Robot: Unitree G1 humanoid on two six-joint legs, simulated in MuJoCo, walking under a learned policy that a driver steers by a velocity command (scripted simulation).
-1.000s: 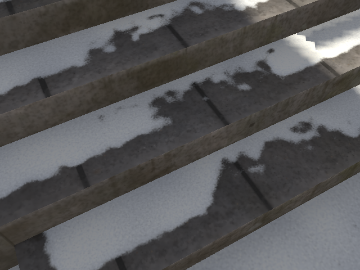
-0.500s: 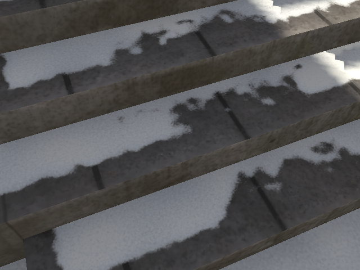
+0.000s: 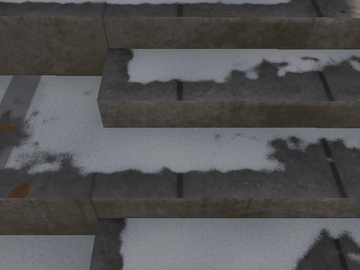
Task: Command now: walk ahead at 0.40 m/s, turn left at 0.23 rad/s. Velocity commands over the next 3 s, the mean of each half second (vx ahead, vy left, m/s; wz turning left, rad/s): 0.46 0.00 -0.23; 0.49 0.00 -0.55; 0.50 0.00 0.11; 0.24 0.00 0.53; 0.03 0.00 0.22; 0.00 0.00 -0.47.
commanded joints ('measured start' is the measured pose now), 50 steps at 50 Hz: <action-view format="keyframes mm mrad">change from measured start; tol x32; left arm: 1 -84 51 -12 -58 -19 -16 -6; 26 -642 -165 -114 -389 5 34 10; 31 62 27 -34 -207 2 62 -23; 50 300 2 -70 119 67 -86 -94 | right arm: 1 250 -100 -24 40 -29 -54 -34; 26 478 31 59 301 4 -117 -101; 50 -303 96 104 -304 10 -76 -29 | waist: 1 -179 48 -130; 26 -73 8 211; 31 225 269 -409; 33 109 -99 -549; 38 -117 53 0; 50 -38 -110 -46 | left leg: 1 483 87 -141 -254 62 55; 2 601 373 -528 -341 52 143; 9 313 232 -57 -274 757 74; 25 418 272 88 -454 376 74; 30 199 293 172 61 2053 80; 31 171 274 162 367 1913 57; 32 -235 26 143 904 657 -25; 33 -328 -82 -77 1237 126 -25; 45 -1119 -1 -135 1765 260 98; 50 -951 24 54 1311 157 -25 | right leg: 1 -300 -91 38 249 271 -106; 3 -601 7 117 625 -227 -67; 14 -747 20 152 997 122 -40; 22 -1411 53 108 1625 -310 -139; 26 -1316 0 -26 1297 -363 -143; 30 -187 221 -149 825 -85 -197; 33 200 -194 1082 98 229 -436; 36 -284 -104 850 27 -213 -300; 50 -336 27 541 -21 410 -199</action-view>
